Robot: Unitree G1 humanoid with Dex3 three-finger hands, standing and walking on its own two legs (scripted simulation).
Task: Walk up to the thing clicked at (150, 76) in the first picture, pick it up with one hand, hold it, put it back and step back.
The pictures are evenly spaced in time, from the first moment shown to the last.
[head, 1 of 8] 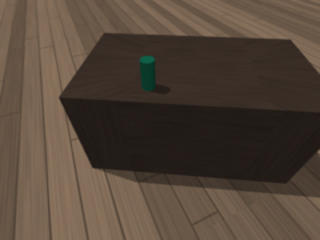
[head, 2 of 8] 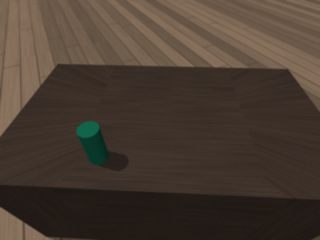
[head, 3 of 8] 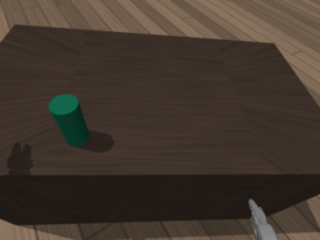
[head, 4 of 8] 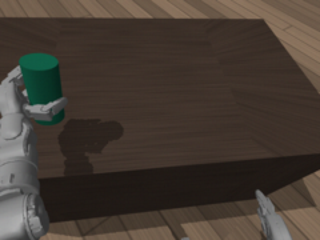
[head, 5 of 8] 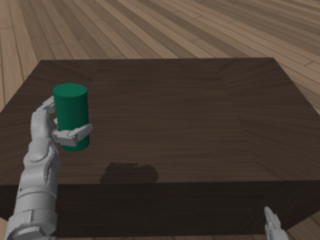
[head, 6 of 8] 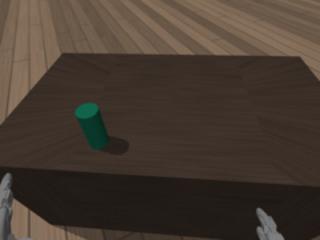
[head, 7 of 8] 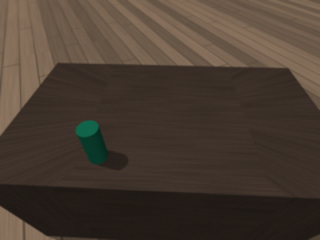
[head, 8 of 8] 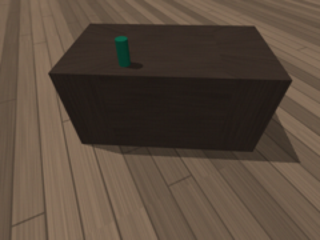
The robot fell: no
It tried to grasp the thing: yes
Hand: left
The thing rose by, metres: 0.25
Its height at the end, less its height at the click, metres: +0.00
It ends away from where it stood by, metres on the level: 0.00
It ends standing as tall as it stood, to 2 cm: yes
